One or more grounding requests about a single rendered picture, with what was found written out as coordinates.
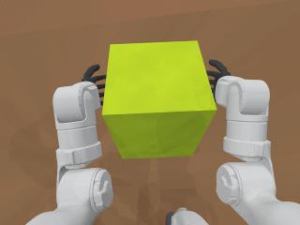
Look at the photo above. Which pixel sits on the carton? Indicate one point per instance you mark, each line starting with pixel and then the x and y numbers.
pixel 158 101

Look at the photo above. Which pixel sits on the robot left forearm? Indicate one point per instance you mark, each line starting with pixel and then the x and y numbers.
pixel 74 109

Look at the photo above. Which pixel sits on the left robot upper arm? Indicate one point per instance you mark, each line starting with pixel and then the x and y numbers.
pixel 81 195

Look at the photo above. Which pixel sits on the robot right hand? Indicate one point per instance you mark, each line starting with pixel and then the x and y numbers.
pixel 223 72

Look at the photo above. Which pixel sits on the robot right forearm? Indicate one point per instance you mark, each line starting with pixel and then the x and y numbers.
pixel 247 110

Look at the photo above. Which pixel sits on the right robot upper arm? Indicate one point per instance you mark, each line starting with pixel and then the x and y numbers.
pixel 249 188

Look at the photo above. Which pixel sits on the robot right shin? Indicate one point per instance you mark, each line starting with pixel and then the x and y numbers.
pixel 180 209

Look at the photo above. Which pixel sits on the right robot thigh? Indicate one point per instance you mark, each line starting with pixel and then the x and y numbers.
pixel 186 217

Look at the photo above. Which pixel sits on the robot left hand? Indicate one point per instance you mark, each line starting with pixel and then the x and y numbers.
pixel 87 78

